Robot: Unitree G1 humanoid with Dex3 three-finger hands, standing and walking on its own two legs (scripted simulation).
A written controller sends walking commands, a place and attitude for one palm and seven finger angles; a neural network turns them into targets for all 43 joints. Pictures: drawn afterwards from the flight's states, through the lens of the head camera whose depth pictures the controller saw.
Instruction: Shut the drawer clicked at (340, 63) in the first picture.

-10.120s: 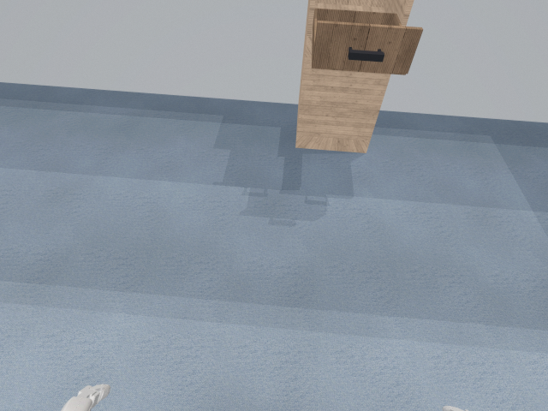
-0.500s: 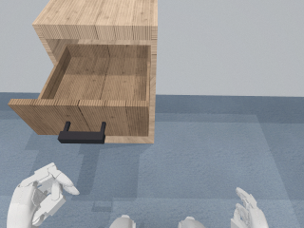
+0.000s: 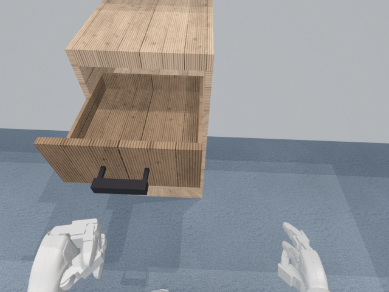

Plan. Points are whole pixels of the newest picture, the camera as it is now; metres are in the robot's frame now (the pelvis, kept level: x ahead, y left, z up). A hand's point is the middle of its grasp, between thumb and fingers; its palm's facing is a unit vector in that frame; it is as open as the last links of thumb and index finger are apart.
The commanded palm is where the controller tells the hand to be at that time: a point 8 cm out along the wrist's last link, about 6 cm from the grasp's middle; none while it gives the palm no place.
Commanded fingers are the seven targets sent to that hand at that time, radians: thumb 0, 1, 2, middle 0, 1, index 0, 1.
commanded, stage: raise the hand and make a fist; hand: left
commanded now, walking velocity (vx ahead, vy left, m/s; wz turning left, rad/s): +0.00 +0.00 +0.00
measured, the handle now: (122, 178) +0.35 +0.21 +0.00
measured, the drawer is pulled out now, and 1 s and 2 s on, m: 0.29 0.29 0.29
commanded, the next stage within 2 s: bring the fist close to the handle in 0.42 s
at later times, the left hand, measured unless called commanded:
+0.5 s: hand (98, 254) +0.16 +0.17 +0.09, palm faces +0.09 -0.99 -0.09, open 3.3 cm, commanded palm +0.12 +0.22 +0.10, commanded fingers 0.00 0.90 0.90 -1.40 -1.60 -1.40 -1.60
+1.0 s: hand (116, 236) +0.21 +0.16 +0.05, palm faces +0.06 -1.00 -0.08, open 3.3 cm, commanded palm +0.18 +0.22 +0.05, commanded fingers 0.00 0.90 0.90 -1.40 -1.60 -1.40 -1.60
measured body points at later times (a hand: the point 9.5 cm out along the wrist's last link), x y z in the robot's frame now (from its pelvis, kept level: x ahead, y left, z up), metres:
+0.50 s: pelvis -0.01 -0.02 +0.00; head +0.02 -0.02 +0.45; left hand +0.15 +0.22 +0.10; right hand +0.18 -0.25 -0.06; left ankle -0.02 +0.12 -0.68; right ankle +0.01 -0.14 -0.68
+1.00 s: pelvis -0.01 -0.02 -0.01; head +0.05 -0.02 +0.44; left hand +0.20 +0.22 +0.06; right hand +0.17 -0.25 -0.09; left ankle -0.02 +0.12 -0.68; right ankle +0.01 -0.14 -0.68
